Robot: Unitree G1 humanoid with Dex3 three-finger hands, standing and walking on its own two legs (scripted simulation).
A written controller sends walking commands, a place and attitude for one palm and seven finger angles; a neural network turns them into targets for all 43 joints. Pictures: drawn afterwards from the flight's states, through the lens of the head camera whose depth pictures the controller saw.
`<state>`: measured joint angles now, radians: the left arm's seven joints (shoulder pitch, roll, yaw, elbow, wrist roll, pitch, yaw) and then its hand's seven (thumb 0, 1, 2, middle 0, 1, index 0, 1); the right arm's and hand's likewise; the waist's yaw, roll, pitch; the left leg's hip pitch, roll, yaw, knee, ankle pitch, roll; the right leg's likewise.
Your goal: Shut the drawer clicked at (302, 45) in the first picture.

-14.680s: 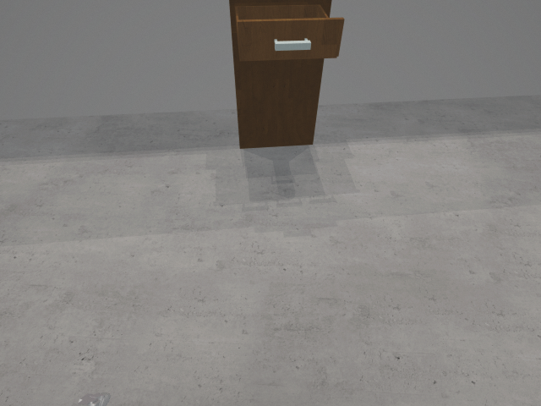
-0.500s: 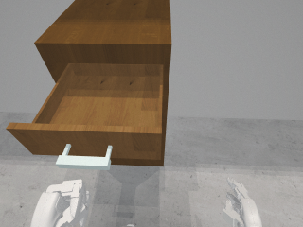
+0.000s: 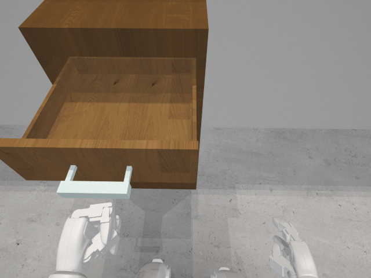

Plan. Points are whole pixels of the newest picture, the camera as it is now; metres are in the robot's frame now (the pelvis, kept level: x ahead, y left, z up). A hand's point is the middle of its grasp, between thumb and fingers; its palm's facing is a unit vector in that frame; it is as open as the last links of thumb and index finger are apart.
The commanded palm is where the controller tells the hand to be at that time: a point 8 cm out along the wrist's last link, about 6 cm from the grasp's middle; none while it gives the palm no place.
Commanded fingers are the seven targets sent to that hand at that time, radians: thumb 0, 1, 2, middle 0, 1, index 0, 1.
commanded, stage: bring the fist close to the handle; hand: left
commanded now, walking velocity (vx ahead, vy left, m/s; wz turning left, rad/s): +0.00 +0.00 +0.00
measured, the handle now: (98, 179) +0.30 +0.20 +0.05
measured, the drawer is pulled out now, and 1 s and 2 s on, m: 0.29 0.29 0.15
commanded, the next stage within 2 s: push the drawer shut in 0.46 s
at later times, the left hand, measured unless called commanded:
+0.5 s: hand (114, 232) +0.20 +0.14 +0.06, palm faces +0.02 -1.00 -0.03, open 3.2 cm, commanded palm +0.18 +0.20 +0.06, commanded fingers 0.00 0.90 0.90 -1.40 -1.60 -1.40 -1.60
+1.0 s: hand (114, 218) +0.23 +0.15 +0.05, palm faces -0.01 -1.00 -0.05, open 2.8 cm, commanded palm +0.23 +0.21 +0.06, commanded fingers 0.00 0.90 0.90 -1.40 -1.60 -1.40 -1.60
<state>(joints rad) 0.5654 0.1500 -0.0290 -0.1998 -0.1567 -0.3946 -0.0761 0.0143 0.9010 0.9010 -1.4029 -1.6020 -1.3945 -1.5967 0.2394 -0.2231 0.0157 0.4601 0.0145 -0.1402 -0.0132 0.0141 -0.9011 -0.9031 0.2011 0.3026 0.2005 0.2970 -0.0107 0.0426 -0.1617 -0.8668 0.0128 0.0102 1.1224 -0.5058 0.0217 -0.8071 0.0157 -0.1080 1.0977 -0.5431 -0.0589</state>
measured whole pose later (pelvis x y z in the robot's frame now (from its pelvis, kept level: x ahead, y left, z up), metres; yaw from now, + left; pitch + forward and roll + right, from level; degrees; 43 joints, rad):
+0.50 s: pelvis +0.00 +0.00 +0.00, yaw +0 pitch +16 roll -2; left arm 0.58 0.16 -0.03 -0.20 -0.15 -0.42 -0.05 0.01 0.90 0.90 -1.40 -1.60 -1.39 -1.60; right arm 0.24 -0.23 0.01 0.44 0.01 -0.10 -0.01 0.01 -0.90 -0.90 0.20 0.30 0.20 0.30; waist -0.02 0.04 -0.17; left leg -0.90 0.01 0.01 1.15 -0.52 0.02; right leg -0.84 0.02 -0.11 1.12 -0.56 -0.06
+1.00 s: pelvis +0.00 +0.00 -0.01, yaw +1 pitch +16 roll -2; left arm 0.39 0.20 -0.01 -0.08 -0.17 -0.41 -0.08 -0.05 0.80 0.94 -1.40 -1.60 -1.39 -1.60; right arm 0.24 -0.25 0.03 0.49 0.01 -0.11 -0.03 0.01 -0.90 -0.90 0.20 0.30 0.20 0.30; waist -0.01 0.04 -0.15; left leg -0.92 0.01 -0.01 1.16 -0.51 0.02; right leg -0.85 0.01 -0.13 1.11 -0.55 -0.06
